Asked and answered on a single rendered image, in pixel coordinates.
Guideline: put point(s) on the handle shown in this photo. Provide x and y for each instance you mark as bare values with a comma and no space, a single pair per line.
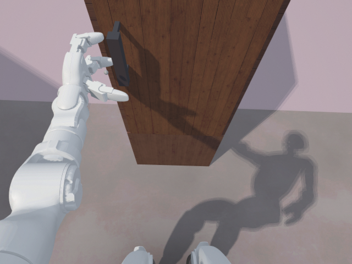
114,42

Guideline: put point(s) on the cupboard door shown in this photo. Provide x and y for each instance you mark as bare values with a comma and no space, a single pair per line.
188,60

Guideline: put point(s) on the right robot thigh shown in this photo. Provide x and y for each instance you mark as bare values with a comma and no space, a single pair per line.
208,255

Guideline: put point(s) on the left robot upper arm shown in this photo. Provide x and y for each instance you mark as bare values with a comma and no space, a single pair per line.
42,194

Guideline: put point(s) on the left robot hand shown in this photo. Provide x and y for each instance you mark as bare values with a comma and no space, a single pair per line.
76,68

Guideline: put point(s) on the robot left forearm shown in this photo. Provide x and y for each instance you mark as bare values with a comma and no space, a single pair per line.
66,134

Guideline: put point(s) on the left robot shin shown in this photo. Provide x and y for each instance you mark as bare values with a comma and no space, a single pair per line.
139,248

